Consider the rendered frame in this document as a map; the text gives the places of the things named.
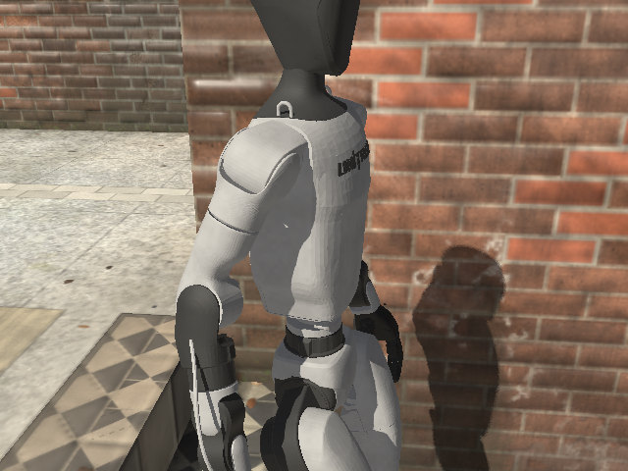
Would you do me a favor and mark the robot left forearm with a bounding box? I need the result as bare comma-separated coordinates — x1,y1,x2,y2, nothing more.
348,260,380,315

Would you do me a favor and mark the robot left upper arm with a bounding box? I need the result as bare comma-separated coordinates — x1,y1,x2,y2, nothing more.
332,95,367,128

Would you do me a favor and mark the robot right upper arm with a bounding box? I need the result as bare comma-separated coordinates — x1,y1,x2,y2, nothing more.
176,120,307,330

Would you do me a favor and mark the robot left hand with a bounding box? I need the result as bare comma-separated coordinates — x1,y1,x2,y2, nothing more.
353,303,403,383

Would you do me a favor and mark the robot right forearm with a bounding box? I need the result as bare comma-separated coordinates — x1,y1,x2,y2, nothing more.
175,285,251,471

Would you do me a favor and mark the right robot thigh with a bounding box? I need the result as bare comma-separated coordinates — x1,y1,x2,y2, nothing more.
260,385,372,471

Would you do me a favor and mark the robot thigh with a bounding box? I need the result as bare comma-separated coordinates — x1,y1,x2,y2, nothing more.
260,385,372,471
340,330,401,471

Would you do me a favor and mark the left robot thigh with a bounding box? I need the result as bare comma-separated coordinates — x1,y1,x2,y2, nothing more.
340,330,401,471

